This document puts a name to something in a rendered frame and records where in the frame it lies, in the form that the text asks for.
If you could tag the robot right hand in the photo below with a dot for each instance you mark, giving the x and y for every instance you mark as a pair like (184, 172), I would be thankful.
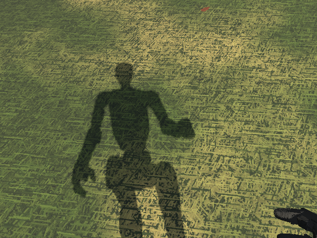
(303, 217)

